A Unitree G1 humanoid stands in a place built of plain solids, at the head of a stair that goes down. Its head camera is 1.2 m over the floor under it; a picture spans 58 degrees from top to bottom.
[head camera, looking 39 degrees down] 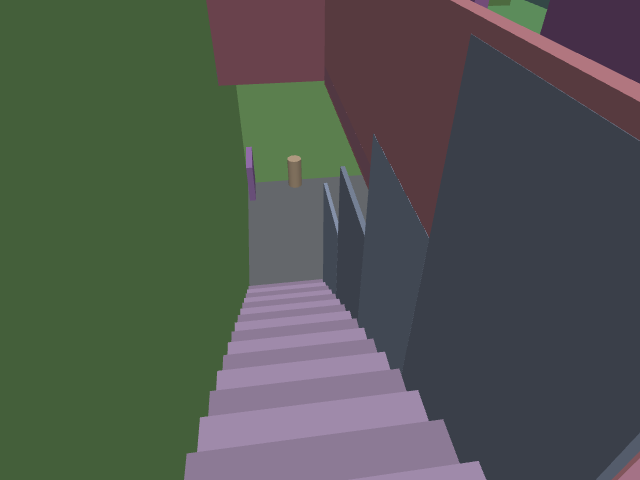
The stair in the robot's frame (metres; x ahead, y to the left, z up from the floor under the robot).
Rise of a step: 0.17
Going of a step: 0.23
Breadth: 0.93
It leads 8 degrees to the left of straight ahead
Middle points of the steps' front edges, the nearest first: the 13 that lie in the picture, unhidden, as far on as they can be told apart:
0.77 0.00 -0.33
0.99 0.03 -0.50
1.22 0.06 -0.66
1.44 0.10 -0.83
1.66 0.13 -0.99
1.89 0.16 -1.16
2.11 0.19 -1.32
2.33 0.22 -1.49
2.56 0.25 -1.65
2.78 0.28 -1.82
3.00 0.31 -1.98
3.23 0.34 -2.15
3.45 0.37 -2.31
